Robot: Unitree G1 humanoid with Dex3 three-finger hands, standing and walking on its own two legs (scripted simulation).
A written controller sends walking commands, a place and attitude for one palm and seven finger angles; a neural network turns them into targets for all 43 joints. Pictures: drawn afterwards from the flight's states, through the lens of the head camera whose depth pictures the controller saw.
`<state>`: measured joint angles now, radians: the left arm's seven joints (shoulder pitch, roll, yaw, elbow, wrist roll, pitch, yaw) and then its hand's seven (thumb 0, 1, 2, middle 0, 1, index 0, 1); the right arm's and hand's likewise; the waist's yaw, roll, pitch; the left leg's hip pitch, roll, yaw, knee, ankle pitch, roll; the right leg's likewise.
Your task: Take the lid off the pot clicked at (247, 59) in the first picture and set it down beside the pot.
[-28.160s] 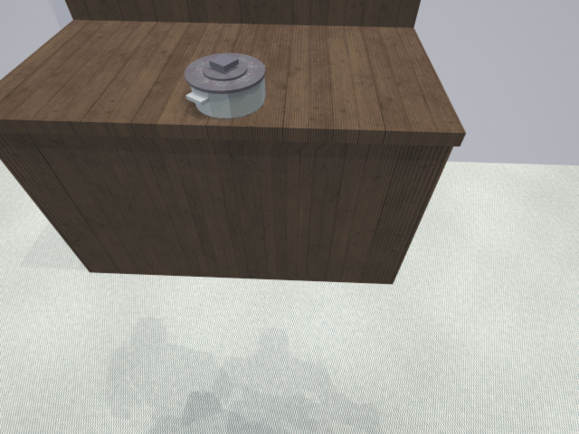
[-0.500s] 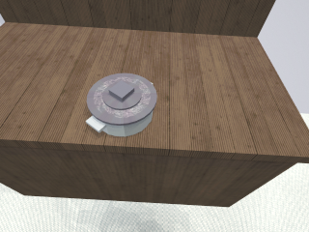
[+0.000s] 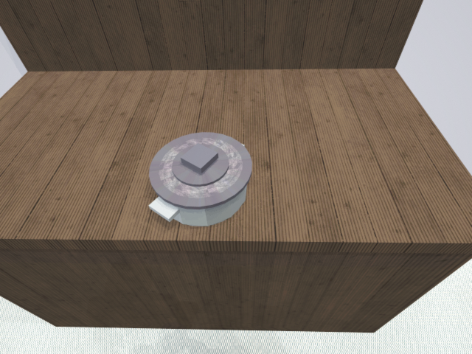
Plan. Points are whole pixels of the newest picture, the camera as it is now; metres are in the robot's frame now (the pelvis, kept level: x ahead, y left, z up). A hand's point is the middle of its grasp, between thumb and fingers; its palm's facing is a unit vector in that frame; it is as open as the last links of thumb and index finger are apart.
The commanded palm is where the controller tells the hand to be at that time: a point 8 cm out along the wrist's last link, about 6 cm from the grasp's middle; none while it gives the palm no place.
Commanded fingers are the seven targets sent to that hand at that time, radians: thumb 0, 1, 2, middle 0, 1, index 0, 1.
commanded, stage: come to a stop and stand still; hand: left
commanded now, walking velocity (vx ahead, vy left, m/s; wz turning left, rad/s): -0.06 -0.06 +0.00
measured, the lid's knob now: (199, 157) +0.44 +0.09 +0.10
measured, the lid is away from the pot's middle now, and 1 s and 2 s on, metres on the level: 0.00 0.00 0.00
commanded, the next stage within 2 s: look again from close up in 0.66 s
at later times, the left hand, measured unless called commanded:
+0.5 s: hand out of the picture +0.03 +0.15 -0.16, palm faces +0.02 -0.98 -0.22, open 7.3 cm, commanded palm none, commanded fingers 0.00 0.90 0.90 -0.20 -0.30 -0.20 -0.30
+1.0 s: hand out of the picture -0.01 +0.13 -0.16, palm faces +0.04 -0.99 -0.16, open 7.4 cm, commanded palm none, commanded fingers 0.00 0.90 0.90 -0.20 -0.30 -0.20 -0.30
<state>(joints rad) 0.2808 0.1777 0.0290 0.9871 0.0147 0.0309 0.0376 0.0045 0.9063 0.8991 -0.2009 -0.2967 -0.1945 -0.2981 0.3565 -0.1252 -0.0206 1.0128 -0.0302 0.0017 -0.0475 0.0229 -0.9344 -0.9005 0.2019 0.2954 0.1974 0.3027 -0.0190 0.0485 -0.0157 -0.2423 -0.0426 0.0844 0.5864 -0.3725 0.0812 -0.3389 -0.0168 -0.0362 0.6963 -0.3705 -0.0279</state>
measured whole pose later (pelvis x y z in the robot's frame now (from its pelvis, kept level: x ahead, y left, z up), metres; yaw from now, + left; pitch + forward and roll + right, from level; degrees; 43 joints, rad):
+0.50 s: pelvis +0.00 -0.03 +0.01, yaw +1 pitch +0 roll +0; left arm 0.26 0.17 -0.01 1.01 0.01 0.00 0.04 0.00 0.93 0.90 -0.20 -0.30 -0.20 -0.30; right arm 0.27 -0.16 0.00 1.06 -0.01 -0.02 -0.03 0.00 -0.93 -0.90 0.20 0.29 0.19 0.30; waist -0.01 0.01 0.03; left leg -0.15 -0.02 0.06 0.45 -0.30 0.03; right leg -0.20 0.02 -0.05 0.47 -0.27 -0.03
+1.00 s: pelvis +0.00 -0.03 +0.01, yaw +1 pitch -1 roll +0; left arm 0.32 0.13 -0.02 1.09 0.01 -0.01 0.04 0.01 0.91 0.90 -0.20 -0.30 -0.20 -0.30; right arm 0.30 -0.11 0.01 1.15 -0.01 -0.03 -0.04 0.01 -0.92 -0.90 0.20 0.29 0.19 0.30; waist 0.00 -0.01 0.04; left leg -0.12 -0.02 0.05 0.42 -0.29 0.03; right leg -0.16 0.02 -0.06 0.42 -0.25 -0.03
